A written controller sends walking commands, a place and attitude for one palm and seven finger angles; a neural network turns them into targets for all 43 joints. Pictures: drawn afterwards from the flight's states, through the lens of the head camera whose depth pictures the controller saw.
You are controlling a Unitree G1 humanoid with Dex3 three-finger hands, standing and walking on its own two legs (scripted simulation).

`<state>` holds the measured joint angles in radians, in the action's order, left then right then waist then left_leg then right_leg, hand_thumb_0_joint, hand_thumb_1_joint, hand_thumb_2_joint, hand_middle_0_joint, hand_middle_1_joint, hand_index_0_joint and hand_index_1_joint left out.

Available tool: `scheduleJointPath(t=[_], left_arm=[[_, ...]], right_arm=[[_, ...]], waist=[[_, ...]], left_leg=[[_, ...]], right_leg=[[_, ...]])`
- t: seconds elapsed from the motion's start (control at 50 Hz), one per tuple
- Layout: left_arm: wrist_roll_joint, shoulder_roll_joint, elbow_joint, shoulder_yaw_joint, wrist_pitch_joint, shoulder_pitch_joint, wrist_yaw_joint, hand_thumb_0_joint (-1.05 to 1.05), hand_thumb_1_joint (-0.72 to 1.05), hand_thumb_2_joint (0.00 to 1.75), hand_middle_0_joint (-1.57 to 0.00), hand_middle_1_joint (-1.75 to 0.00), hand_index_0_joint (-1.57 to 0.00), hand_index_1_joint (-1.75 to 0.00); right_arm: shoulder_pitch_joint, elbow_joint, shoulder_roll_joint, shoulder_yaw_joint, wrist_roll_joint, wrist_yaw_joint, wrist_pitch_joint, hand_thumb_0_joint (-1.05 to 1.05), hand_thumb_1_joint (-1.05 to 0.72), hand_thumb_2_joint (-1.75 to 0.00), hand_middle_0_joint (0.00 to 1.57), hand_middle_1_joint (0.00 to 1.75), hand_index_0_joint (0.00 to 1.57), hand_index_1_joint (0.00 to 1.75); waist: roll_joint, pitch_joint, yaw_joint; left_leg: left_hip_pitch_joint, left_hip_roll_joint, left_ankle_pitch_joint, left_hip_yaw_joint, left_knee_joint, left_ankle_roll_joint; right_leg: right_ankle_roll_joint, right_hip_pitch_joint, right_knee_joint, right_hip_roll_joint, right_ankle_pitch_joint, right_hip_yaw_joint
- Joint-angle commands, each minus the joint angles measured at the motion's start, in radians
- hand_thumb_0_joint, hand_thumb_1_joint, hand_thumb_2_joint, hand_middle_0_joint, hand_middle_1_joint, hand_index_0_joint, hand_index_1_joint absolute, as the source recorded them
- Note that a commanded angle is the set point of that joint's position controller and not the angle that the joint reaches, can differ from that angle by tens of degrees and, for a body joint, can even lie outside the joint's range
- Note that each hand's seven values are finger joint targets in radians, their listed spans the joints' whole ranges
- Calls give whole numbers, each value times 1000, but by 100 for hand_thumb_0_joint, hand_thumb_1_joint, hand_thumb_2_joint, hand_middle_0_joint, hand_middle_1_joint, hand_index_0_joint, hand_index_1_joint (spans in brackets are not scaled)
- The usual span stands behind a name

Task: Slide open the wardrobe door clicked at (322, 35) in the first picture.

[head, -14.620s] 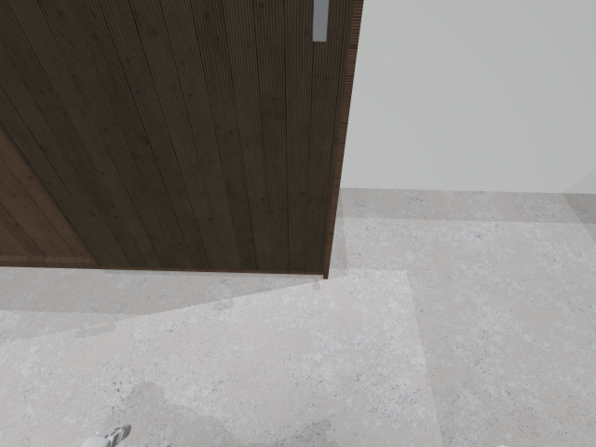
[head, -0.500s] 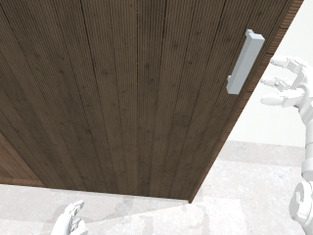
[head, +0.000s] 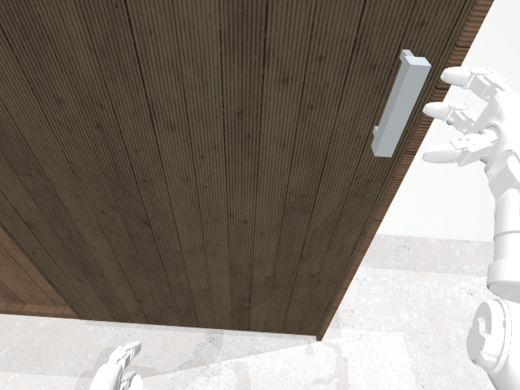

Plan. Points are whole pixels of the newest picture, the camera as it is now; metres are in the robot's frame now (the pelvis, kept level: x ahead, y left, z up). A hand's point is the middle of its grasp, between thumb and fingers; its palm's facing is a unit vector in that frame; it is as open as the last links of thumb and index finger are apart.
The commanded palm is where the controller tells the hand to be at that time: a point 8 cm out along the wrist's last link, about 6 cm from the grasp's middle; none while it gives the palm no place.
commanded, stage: move the hooked fingers beside the handle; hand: right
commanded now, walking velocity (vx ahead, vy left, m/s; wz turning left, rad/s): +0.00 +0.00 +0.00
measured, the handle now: (393, 104) +0.47 -0.15 +0.25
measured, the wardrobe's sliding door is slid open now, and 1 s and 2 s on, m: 0.00 0.00 0.00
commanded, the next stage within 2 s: feel for the door with the fingertips in 1.20 s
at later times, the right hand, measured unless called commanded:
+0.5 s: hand (448, 130) +0.41 -0.21 +0.25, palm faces +0.03 +1.00 -0.03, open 14.0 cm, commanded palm +0.38 -0.27 +0.25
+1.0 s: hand (467, 139) +0.38 -0.22 +0.25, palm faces +0.02 +1.00 -0.01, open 14.0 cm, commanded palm +0.37 -0.27 +0.25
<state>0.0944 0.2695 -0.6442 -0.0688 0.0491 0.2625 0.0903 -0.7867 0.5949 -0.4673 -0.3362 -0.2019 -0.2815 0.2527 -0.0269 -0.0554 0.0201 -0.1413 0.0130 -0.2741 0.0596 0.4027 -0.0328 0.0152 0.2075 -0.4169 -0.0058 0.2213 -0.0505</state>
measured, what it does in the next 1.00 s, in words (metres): stands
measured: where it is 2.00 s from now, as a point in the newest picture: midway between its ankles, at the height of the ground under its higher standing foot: outside the picture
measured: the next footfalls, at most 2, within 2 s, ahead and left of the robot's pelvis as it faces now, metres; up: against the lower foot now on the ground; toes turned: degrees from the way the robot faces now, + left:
none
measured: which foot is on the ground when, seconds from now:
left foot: down 0.00-1.00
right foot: down 0.00-1.00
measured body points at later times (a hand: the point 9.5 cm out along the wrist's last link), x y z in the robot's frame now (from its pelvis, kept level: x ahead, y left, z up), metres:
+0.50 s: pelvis -0.01 +0.00 +0.00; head -0.02 +0.02 +0.45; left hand +0.15 +0.24 -0.09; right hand +0.41 -0.27 +0.25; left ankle -0.04 +0.09 -0.74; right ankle +0.00 -0.11 -0.74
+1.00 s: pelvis -0.01 +0.00 +0.00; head -0.03 +0.02 +0.45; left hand +0.15 +0.25 -0.09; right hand +0.38 -0.28 +0.26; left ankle -0.04 +0.09 -0.74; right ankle +0.00 -0.11 -0.74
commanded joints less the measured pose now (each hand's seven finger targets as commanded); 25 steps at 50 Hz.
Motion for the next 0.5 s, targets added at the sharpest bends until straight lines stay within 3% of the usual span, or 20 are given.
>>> scheduleJointPath(t=[0.0, 0.04, 0.06, 0.1, 0.14, 0.16, 0.18, 0.22, 0.24, 0.26, 0.3, 0.34, 0.36, 0.42, 0.44, 0.46, 0.48], left_arm=[[5, 148, 133, 51, 33, -93, 9, 0, 90, 90, -20, -30, -20, -30], [9, 150, 146, 55, 27, -91, 7, 0, 90, 90, -20, -30, -20, -30], [10, 148, 158, 62, 29, -91, 5, 0, 90, 90, -20, -30, -20, -30], [6, 149, 170, 63, 32, -99, 5, 0, 90, 90, -20, -30, -20, -30], [6, 145, 170, 62, 38, -107, 11, 0, 90, 90, -20, -30, -20, -30], [6, 139, 175, 59, 46, -114, 13, 0, 90, 90, -20, -30, -20, -30], [0, 143, 173, 60, 54, -114, 12, 0, 90, 90, -20, -30, -20, -30], [-4, 138, 164, 53, 61, -116, 13, 0, 90, 90, -20, -30, -20, -30], [-2, 135, 157, 50, 64, -124, 13, 0, 90, 90, -20, -30, -20, -30], [-2, 132, 148, 49, 65, -121, 13, 0, 90, 90, -20, -30, -20, -30], [-1, 140, 119, 47, 56, -114, 16, 0, 90, 90, -20, -30, -20, -30], [2, 144, 111, 47, 44, -107, 19, 0, 90, 90, -20, -30, -20, -30], [1, 149, 110, 52, 39, -101, 18, 0, 90, 90, -20, -30, -20, -30], [1, 141, 135, 53, 32, -107, 12, 0, 90, 90, -20, -30, -20, -30], [0, 141, 141, 55, 29, -102, 11, 0, 90, 90, -20, -30, -20, -30], [-1, 139, 152, 56, 30, -108, 10, 0, 90, 90, -20, -30, -20, -30], [-2, 142, 157, 57, 31, -110, 11, 0, 90, 90, -20, -30, -20, -30]], right_arm=[[-388, -74, -304, -58, 3, 8, 25, 0, 50, -30, 30, 120, 30, 120], [-380, -84, -248, -3, 4, -7, 49, 0, 50, -30, 30, 120, 30, 120], [-367, -108, -231, 5, -9, -11, 41, 0, 50, -30, 30, 120, 30, 120], [-384, -188, -272, -32, -20, -20, 22, 0, 50, -30, 30, 120, 30, 120], [-484, -271, -272, -23, -35, -28, -16, 0, 50, -30, 30, 120, 30, 120], [-522, -336, -250, 1, -50, -29, -44, 0, 50, -30, 30, 120, 30, 120], [-570, -399, -292, -34, -45, -21, -63, 0, 50, -30, 30, 120, 30, 120], [-568, -406, -281, -40, -41, -4, -71, 0, 50, -30, 30, 120, 30, 120], [-572, -397, -246, -10, -39, 1, -64, 0, 50, -30, 30, 120, 30, 120], [-568, -372, -233, 2, -42, 9, -56, 0, 50, -30, 30, 120, 30, 120], [-510, -222, -263, -30, -29, 22, -4, 0, 50, -30, 30, 120, 30, 120], [-465, -113, -237, -9, -17, 26, 43, 0, 50, -30, 30, 120, 30, 120], [-438, -81, -264, -27, -11, 31, 52, 0, 50, -30, 30, 120, 30, 120], [-474, -129, -230, 11, 0, 29, 45, 0, 50, -30, 30, 120, 30, 120], [-452, -135, -254, -14, -1, 30, 31, 0, 50, -30, 30, 120, 30, 120], [-458, -168, -236, 0, -17, 25, 4, 0, 50, -30, 30, 120, 30, 120], [-483, -221, -288, -41, -18, 23, -19, 0, 50, -30, 30, 120, 30, 120]], waist=[[-5, -185, -26], [-6, -180, -15], [16, -210, -13], [36, -265, -19], [38, -289, -2], [15, -306, 7], [-20, -355, 1], [-56, -358, -5], [-86, -341, 1], [-75, -307, 5], [-32, -220, -2], [-1, -170, -4], [15, -178, -9], [-4, -245, -7], [30, -269, -14], [50, -276, -10], [46, -323, -16]], left_leg=[[-27, -13, 385, -39, -38, 3], [-46, -12, 385, -35, -35, 2], [-35, -8, 404, -31, -35, 2], [-20, -7, 416, -38, -27, 3], [-29, -4, 407, -43, -31, 4], [-26, -2, 407, -43, -34, 3], [-19, -1, 407, -45, -31, 0], [-36, 1, 393, -38, -30, -4], [-56, 0, 372, -37, -33, -5], [-63, 4, 356, -32, -42, -6], [-76, 0, 305, -34, -53, -3], [-84, -6, 269, -34, -59, 0], [-71, -7, 281, -31, -60, 0], [-45, -14, 342, -38, -39, 0], [-29, -11, 351, -35, -33, -2], [-13, -10, 385, -37, -36, 1], [9, -10, 400, -45, -29, 1]], right_leg=[[40, -123, 7, 7, -263, 55], [40, -129, 3, 4, -270, 57], [42, -150, -7, 5, -295, 54], [45, -178, -11, 5, -301, 65], [47, -213, -13, 6, -296, 69], [49, -238, -18, 7, -308, 65], [46, -271, -18, 8, -324, 78], [38, -302, -18, 7, -342, 87], [35, -307, -16, 7, -331, 86], [35, -285, -14, 8, -319, 83], [36, -203, 2, 8, -239, 82], [37, -147, 15, 8, -190, 79], [37, -143, 12, 8, -206, 73], [39, -164, 0, 10, -250, 74], [39, -171, 0, 6, -264, 80], [44, -178, -4, 8, -288, 71], [44, -196, -6, 9, -294, 75]])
